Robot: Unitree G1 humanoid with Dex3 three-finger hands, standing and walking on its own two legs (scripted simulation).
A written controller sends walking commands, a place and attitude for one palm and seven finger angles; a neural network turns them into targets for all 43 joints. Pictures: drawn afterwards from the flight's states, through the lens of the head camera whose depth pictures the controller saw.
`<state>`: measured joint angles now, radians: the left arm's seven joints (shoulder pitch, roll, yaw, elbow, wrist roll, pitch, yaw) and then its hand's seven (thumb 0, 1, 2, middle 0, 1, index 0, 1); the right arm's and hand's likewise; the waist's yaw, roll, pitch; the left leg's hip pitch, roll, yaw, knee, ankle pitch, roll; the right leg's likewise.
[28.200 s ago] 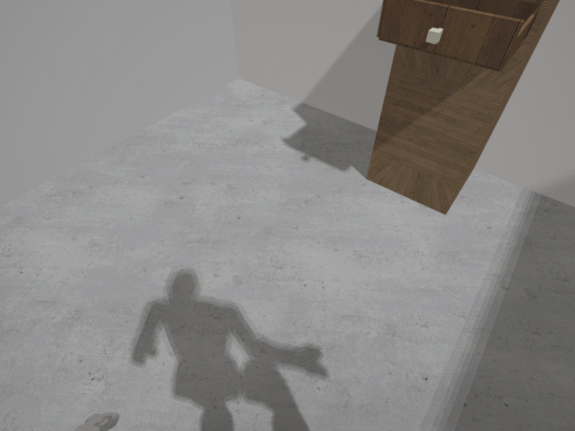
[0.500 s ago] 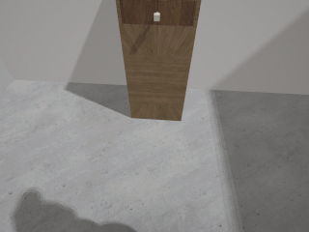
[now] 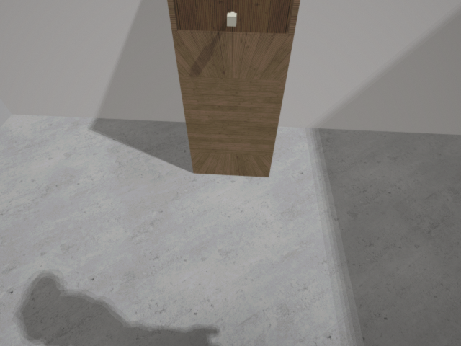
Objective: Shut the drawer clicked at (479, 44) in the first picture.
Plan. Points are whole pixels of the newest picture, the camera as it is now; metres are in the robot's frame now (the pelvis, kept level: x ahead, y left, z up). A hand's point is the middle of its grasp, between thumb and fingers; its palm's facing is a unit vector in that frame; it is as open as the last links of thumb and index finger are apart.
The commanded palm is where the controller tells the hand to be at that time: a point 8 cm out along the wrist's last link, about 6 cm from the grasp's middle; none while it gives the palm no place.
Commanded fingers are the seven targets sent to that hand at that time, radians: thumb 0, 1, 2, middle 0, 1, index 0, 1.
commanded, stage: look to check the result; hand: left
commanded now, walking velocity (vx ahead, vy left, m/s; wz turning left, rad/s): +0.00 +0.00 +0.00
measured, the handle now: (232, 17) +1.05 +0.05 +0.09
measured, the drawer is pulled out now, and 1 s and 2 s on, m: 0.00 0.00 0.00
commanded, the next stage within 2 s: stand and wait in 0.42 s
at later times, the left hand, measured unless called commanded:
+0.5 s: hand out of the picture +0.12 +0.22 -0.15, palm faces -0.02 -0.94 -0.34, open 7.4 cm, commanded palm none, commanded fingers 0.00 0.90 0.90 -0.20 -0.30 -0.20 -0.30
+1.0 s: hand out of the picture +0.11 +0.20 -0.16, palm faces -0.02 -0.94 -0.33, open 7.4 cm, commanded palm none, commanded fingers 0.00 0.90 0.90 -0.20 -0.30 -0.20 -0.30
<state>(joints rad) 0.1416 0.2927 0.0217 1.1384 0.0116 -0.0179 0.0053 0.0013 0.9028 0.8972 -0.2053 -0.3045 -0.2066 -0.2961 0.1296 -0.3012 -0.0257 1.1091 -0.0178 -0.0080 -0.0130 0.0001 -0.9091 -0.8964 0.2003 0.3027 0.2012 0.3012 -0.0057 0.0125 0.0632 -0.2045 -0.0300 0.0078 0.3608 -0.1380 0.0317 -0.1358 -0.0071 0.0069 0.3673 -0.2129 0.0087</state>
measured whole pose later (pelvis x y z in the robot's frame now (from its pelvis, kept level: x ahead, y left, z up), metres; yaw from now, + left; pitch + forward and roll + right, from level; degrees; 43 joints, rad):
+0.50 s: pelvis +0.03 -0.02 +0.00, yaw +0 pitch -1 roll +0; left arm 0.10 0.31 0.01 1.12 0.01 -0.03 0.01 0.00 0.90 0.90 -0.21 -0.30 -0.21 -0.30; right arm 0.08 -0.32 -0.01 1.12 -0.02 -0.01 -0.01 0.00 -0.91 -0.90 0.20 0.30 0.20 0.30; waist -0.01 0.02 0.06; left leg -0.13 -0.01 0.01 0.32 -0.17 0.01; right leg -0.06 0.01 0.01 0.32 -0.24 -0.02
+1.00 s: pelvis +0.03 -0.04 +0.00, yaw -1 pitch -2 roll +0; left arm 0.13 0.30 0.01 1.13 0.00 -0.02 0.01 0.00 0.90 0.90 -0.21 -0.30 -0.21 -0.30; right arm 0.12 -0.31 -0.01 1.13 -0.01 0.00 -0.02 0.00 -0.91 -0.90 0.20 0.30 0.20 0.30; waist -0.01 0.02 0.06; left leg -0.11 0.02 0.01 0.31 -0.17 -0.02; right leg -0.04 0.04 0.01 0.30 -0.23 -0.04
